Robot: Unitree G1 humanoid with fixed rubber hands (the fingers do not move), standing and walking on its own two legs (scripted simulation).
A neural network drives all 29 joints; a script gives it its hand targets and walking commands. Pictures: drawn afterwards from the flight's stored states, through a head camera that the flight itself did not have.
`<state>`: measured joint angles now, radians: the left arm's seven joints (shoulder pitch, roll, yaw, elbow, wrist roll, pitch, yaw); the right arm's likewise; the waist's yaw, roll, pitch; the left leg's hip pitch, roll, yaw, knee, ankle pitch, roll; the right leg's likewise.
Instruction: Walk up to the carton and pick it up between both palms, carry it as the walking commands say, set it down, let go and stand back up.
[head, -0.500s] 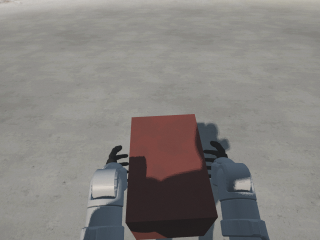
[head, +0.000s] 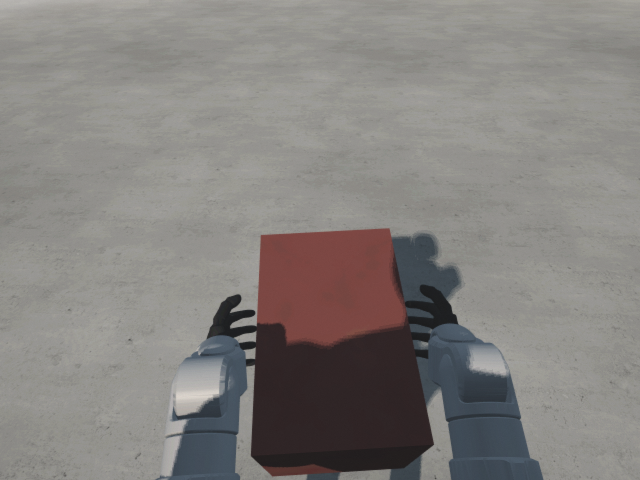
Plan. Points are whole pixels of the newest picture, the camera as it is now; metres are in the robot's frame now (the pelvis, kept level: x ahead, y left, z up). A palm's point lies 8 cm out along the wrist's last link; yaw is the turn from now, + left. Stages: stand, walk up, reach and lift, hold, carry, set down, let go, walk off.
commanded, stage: carry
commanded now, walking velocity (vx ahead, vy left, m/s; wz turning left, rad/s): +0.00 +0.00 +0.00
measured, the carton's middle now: (331, 350) +0.34 +0.00 -0.02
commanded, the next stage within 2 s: none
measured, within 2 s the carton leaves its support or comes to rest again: neither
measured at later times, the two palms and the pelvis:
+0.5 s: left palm (212, 367) +0.27 +0.15 +0.06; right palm (438, 352) +0.28 -0.13 +0.06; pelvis -0.01 +0.01 +0.00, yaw +0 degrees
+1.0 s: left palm (204, 372) +0.26 +0.16 +0.06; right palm (435, 361) +0.27 -0.12 +0.06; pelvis -0.02 +0.02 +0.00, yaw +0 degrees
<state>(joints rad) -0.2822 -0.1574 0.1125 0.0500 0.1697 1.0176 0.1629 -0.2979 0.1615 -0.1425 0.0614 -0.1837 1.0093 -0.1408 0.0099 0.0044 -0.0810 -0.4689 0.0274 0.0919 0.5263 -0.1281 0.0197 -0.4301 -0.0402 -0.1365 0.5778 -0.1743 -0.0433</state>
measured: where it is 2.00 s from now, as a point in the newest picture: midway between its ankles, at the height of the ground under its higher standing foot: outside the picture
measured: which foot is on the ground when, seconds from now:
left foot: down 0.00-1.00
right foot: down 0.00-0.72, up 0.74-0.84, down 0.86-1.00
